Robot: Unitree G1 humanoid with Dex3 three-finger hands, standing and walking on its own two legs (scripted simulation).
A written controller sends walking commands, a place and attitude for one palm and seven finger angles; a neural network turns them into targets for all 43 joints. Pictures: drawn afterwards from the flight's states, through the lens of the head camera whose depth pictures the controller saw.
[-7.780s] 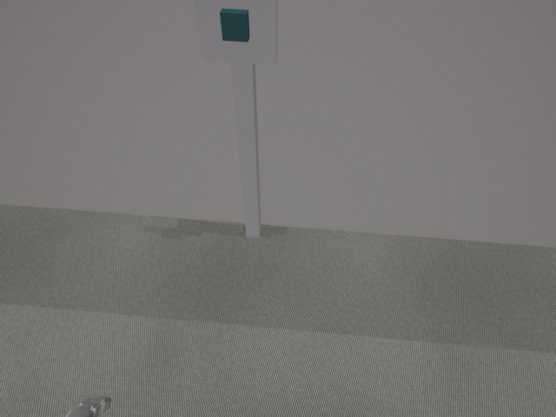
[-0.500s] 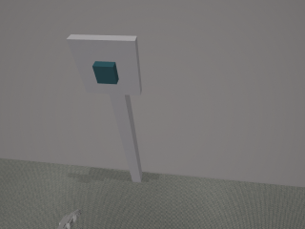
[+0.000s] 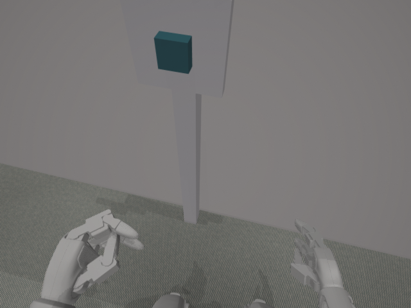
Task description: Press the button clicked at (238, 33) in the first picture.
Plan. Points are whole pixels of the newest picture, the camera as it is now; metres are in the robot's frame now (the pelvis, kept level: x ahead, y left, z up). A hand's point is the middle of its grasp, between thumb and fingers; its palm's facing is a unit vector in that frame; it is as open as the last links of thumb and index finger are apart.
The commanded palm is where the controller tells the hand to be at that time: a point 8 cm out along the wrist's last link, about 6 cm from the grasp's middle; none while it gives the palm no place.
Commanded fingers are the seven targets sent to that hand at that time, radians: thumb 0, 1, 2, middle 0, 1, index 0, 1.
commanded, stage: raise the hand and make a fist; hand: left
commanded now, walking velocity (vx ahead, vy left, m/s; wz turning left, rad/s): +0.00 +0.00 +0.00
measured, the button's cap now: (174, 52) +0.52 +0.13 +0.22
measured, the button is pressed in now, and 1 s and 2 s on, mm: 0 0 0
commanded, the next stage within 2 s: aim a knuckle at the button in 1.36 s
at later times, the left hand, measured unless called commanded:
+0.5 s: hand (96, 213) +0.22 +0.19 +0.14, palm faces -0.07 -0.99 -0.08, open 3.1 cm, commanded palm +0.19 +0.25 +0.16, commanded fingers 0.00 0.90 0.90 -1.30 -1.50 -1.30 -1.50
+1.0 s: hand (72, 158) +0.26 +0.21 +0.21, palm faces -0.05 -0.99 -0.11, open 3.1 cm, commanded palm +0.22 +0.26 +0.22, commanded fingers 0.00 0.90 0.90 -1.30 -1.50 -1.30 -1.50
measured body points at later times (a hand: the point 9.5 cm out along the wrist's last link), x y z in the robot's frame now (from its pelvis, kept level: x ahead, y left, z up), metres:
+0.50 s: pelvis +0.02 +0.01 +0.04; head +0.02 +0.02 +0.49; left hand +0.22 +0.24 +0.14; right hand +0.19 -0.23 -0.01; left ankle -0.01 +0.11 -0.67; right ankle +0.03 -0.12 -0.67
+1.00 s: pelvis +0.02 +0.00 +0.06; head +0.00 -0.02 +0.51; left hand +0.25 +0.27 +0.22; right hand +0.21 -0.22 +0.00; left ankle -0.01 +0.11 -0.67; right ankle +0.03 -0.12 -0.67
